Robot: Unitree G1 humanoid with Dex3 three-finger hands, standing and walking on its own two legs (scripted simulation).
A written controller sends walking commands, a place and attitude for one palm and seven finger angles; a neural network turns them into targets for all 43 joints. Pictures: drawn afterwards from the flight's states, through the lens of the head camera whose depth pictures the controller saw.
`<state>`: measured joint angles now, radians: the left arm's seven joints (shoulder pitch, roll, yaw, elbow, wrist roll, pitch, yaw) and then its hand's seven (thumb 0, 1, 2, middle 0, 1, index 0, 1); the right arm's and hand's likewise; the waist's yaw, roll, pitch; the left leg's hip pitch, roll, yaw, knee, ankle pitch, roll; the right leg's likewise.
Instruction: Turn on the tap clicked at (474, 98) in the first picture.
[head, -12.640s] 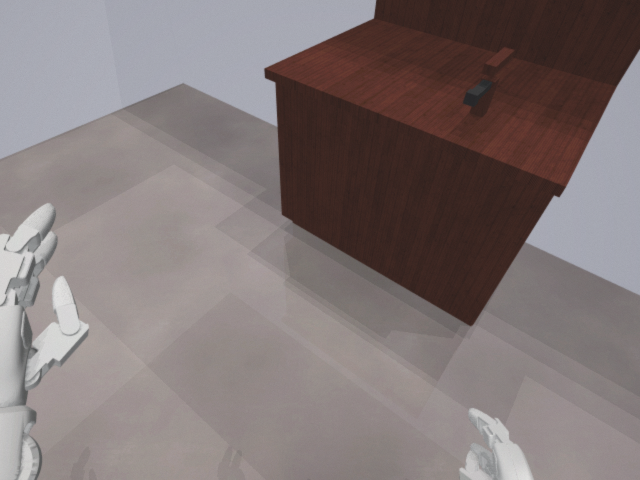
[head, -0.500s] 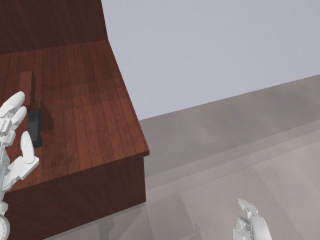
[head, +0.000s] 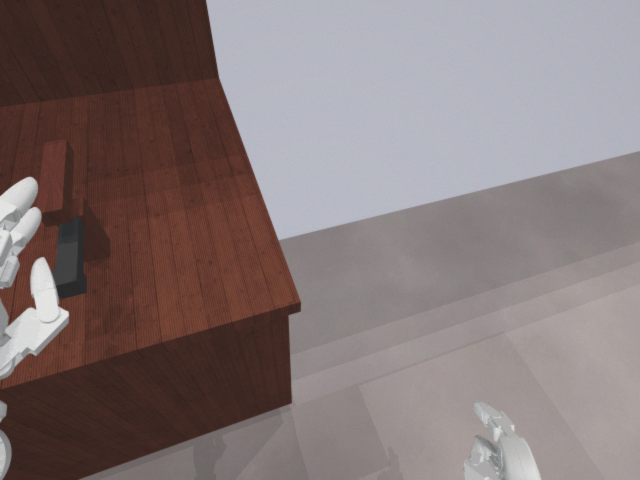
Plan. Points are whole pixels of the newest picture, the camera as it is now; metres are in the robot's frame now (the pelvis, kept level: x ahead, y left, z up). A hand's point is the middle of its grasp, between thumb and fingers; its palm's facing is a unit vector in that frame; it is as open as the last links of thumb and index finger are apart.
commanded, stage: shuffle to correct the standing spot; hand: left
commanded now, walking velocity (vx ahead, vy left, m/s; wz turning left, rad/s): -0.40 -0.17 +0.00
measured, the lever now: (69, 281) +0.31 +0.33 +0.06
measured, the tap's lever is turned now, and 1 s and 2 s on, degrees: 0 0 0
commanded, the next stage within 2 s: come to a stop and stand still in 0.70 s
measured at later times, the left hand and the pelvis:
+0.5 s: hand (27, 362) +0.18 +0.25 +0.16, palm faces +0.36 -0.83 -0.42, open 7.4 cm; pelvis -0.04 +0.00 +0.00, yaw +0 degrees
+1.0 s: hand (97, 356) +0.19 +0.21 +0.16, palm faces +0.35 -0.85 -0.40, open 7.4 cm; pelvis -0.02 -0.03 +0.00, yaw +1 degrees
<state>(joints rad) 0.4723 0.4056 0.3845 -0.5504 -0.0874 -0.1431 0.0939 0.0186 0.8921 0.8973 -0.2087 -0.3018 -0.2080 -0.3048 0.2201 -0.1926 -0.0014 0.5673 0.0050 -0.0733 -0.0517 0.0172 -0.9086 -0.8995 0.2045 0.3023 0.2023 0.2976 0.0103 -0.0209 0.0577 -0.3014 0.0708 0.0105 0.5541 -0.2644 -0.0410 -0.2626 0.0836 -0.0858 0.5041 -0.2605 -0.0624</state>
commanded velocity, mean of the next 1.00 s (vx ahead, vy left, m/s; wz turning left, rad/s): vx -0.08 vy -0.14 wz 0.00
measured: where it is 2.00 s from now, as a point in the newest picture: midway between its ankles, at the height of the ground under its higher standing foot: outside the picture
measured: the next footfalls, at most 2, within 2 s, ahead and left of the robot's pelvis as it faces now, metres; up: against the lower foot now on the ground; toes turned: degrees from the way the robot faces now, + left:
none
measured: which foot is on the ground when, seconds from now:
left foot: down 0.00-1.00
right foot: down 0.00-1.00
